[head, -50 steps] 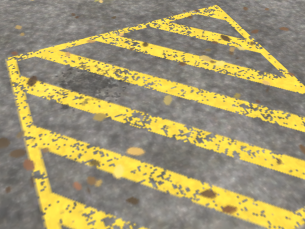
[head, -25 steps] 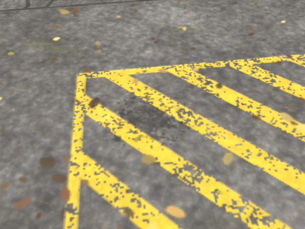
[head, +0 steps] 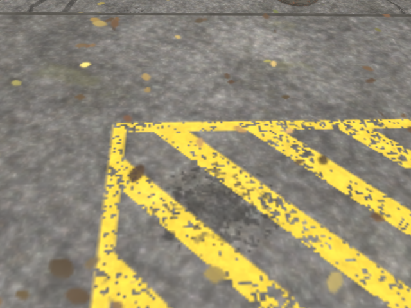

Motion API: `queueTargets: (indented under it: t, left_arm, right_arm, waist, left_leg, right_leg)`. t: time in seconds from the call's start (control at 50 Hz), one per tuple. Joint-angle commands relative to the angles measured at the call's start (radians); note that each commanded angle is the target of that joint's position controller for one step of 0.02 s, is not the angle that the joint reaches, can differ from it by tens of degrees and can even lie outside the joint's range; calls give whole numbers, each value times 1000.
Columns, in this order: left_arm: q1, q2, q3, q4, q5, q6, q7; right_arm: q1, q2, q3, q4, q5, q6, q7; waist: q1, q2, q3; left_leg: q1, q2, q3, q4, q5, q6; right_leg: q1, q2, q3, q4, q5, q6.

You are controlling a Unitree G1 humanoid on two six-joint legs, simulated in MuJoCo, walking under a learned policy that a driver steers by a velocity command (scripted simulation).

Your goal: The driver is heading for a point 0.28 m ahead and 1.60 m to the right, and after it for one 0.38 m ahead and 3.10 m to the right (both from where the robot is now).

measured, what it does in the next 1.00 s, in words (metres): walks ahead, turning right: right foot, then left foot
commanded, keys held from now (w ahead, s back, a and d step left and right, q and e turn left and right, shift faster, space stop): e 1.00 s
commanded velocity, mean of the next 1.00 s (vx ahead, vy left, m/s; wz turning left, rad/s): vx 0.07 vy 0.00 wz -0.50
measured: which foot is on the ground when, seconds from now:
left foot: down 0.00-0.32, up 0.34-0.72, down 0.74-1.00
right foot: up 0.00-0.30, down 0.32-0.74, up 0.76-1.00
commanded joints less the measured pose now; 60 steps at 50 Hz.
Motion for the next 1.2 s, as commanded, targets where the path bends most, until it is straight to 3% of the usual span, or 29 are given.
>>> queueTargets:
  t: [0.02, 0.14, 0.22, 0.26, 0.3, 0.32, 0.34, 0.36, 0.38, 0.4, 0.42, 0.44, 0.5, 0.66, 0.72, 0.74, 0.76, 0.78, 0.8, 0.84, 0.86, 0.9, 0.96, 1.02, 1.1, 1.14, 1.16, 1.18, 1.2]
  left_arm:
    - [92, 45, 18, -32, 4, 29, 11]
    - [-66, 19, 11, -110, 18, 41, -11]
    - [-127, 42, 24, -169, 21, 51, -35]
    - [-127, 53, 32, -192, 21, 56, -46]
    - [-41, 72, 49, -183, 21, 51, -47]
    - [34, 150, 77, -175, 26, 48, -31]
    - [78, 269, 103, -190, 39, 51, -6]
    - [81, 244, 88, -213, 48, 51, -7]
    - [35, 192, 75, -232, 38, 50, -13]
    - [-22, 154, 66, -240, 23, 50, -9]
    - [-62, 129, 59, -245, 10, 57, -4]
    - [-96, 120, 55, -254, 8, 66, 4]
    - [-104, 145, 67, -272, 29, 81, 20]
    - [-101, 159, 77, -298, 21, 104, 35]
    - [-116, 148, 74, -308, 6, 118, 39]
    - [-93, 118, 65, -311, 6, 119, 41]
    - [-90, 72, 54, -342, 5, 113, 37]
    - [-87, 136, 74, -344, 18, 97, 32]
    - [-58, 184, 93, -317, 16, 95, 28]
    - [-4, 156, 93, -268, 15, 116, 32]
    - [-3, 130, 86, -266, 14, 124, 30]
    - [-50, 98, 72, -291, 2, 128, 25]
    - [-129, 72, 56, -333, 1, 125, 18]
    - [-138, 59, 45, -350, 6, 125, 4]
    - [-103, 82, 57, -349, 1, 135, -10]
    - [-29, 82, 67, -321, 3, 137, -12]
    - [11, 121, 83, -312, 5, 135, -3]
    - [46, 248, 110, -330, 10, 128, 15]
    - [35, 264, 103, -347, 46, 104, 5]
  right_arm:
    - [-30, -114, -33, -37, -11, -33, -8]
    - [-40, -157, -44, -1, -5, -5, -55]
    - [-23, -181, -54, 24, 14, 27, -63]
    - [-35, -191, -60, 25, 28, 43, -68]
    - [-48, -185, -61, 24, 39, 55, -76]
    - [4, -171, -57, 28, 25, 52, -75]
    - [26, -109, -34, -11, -24, 42, -67]
    - [23, -107, -24, -25, -20, 35, -52]
    - [-17, -152, -36, -19, 13, 37, -41]
    - [-54, -149, -36, -26, 23, 44, -43]
    - [-70, -144, -38, -18, 11, 55, -54]
    - [-77, -154, -44, -23, 2, 66, -64]
    - [-50, -112, -34, -17, 6, 75, -67]
    - [-81, -118, -35, -27, 16, 60, -51]
    - [-7, -124, -46, -8, 19, 44, -37]
    - [29, -177, -63, -4, 6, 44, -40]
    - [18, -277, -84, -6, -21, 55, -47]
    - [-15, -249, -79, -29, -49, 52, -44]
    - [-81, -194, -62, -61, -43, 47, -51]
    - [-148, -139, -47, -78, -6, 49, -61]
    - [-140, -131, -42, -78, 2, 52, -65]
    - [-102, -138, -42, -73, -4, 64, -72]
    - [-34, -173, -55, -60, -7, 77, -80]
    - [-47, -216, -71, -64, 1, 82, -70]
    - [-60, -234, -80, -58, 25, 79, -53]
    - [-71, -216, -76, -48, 44, 77, -51]
    - [-15, -176, -67, -25, 35, 73, -47]
    - [-23, -99, -40, -64, -24, 70, -40]
    - [-117, -126, -45, -107, -20, 65, -49]
  waist:
    - [39, 126, -92]
    - [-5, 126, -73]
    - [-28, 125, -71]
    - [-21, 134, -67]
    - [25, 109, -104]
    - [45, 6, -164]
    - [22, -234, -230]
    - [35, -235, -395]
    - [55, -108, -365]
    - [32, -45, -277]
    - [13, 18, -203]
    - [-9, 2, -171]
    - [-26, -69, -169]
    - [8, -129, -163]
    - [-34, -128, -150]
    - [-33, -59, -157]
    - [8, 229, -113]
    - [-2, 321, -102]
    - [20, 232, -96]
    - [39, 166, -74]
    - [28, 164, -63]
    - [-1, 180, -51]
    - [-55, 215, -76]
    - [-61, 235, -97]
    - [-42, 249, -102]
    - [5, 216, -112]
    - [9, 114, -131]
    - [-9, -215, -149]
    - [41, -253, -173]
  left_leg:
    - [106, 282, -144, -188, 640, 185]
    - [135, 256, 31, -195, 590, 147]
    - [236, 302, 33, -115, 547, 134]
    - [260, 319, 27, -38, 551, 116]
    - [243, 270, 69, 142, 607, 63]
    - [156, 188, 104, 333, 478, -6]
    - [-173, 47, 122, 670, -161, -95]
    - [-322, -55, -83, 889, -546, -115]
    - [-358, 0, -169, 935, -496, -102]
    - [-385, 29, -163, 894, -419, -92]
    - [-379, 52, -156, 811, -363, -95]
    - [-329, 62, -153, 731, -317, -98]
    - [-229, 20, -127, 569, -257, -117]
    - [-109, -13, -149, 271, -181, -110]
    - [43, -12, -122, 10, -64, -68]
    - [151, 110, -210, -62, -49, -24]
    - [198, 324, -456, -128, 25, 102]
    - [120, 449, -604, -170, 121, 217]
    - [99, 415, -522, -149, 157, 208]
    - [113, 297, -336, -111, 162, 124]
    - [119, 283, -289, -106, 207, 125]
    - [147, 254, -208, -114, 229, 134]
    - [257, 289, -186, -103, 264, 157]
    - [226, 317, -139, -94, 295, 161]
    - [206, 344, -110, -48, 316, 140]
    - [153, 317, -53, 51, 264, 75]
    - [43, 271, 16, 176, 141, 1]
    - [-263, 148, 105, 505, -356, -105]
    - [-398, 45, -41, 704, -535, -136]
  right_leg:
    - [-45, -29, 54, -39, 86, 26]
    - [-23, -13, -2, -361, 367, 26]
    - [-41, -1, -29, -457, 288, -3]
    - [-31, 15, -51, -496, 204, -29]
    - [114, 75, -97, -640, 284, -74]
    - [292, 41, 1, -695, 633, -123]
    - [555, -200, 336, -650, 1151, -279]
    - [670, -332, 590, -712, 1058, -452]
    - [615, -288, 504, -737, 908, -415]
    - [528, -233, 412, -744, 759, -350]
    - [427, -189, 360, -771, 634, -299]
    - [337, -153, 328, -794, 545, -272]
    - [253, -101, 304, -816, 496, -260]
    - [227, -72, 426, -816, 182, -215]
    - [187, -26, 438, -759, 167, -164]
    - [99, 25, 389, -670, 68, -115]
    - [-112, 185, 182, -455, -135, -51]
    - [-156, 183, 125, -193, -227, -6]
    - [-139, 148, 149, -52, -164, 10]
    - [-150, 134, 117, 63, -51, 44]
    - [-163, 128, 104, 109, -24, 61]
    - [-171, 110, 48, 58, 21, 82]
    - [-166, 68, 19, -107, 12, 101]
    - [-31, 44, -31, -265, -26, 84]
    - [102, 60, -83, -469, 22, 32]
    - [255, 94, -109, -691, 183, -25]
    - [408, 68, -29, -766, 341, -63]
    - [603, -207, 337, -753, 771, -170]
    - [518, -340, 505, -766, 841, -368]
Next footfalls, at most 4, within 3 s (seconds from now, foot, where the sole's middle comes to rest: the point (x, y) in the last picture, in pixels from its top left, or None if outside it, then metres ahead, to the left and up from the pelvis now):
0.32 right None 0.22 -0.14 -0.78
0.74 left None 0.26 0.09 -0.78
1.16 right None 0.09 -0.13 -0.78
1.62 left None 0.26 0.01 -0.78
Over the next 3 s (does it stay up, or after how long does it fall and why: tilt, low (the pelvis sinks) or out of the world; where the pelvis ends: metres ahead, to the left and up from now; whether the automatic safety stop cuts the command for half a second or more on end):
stays up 0.12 -0.46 -0.02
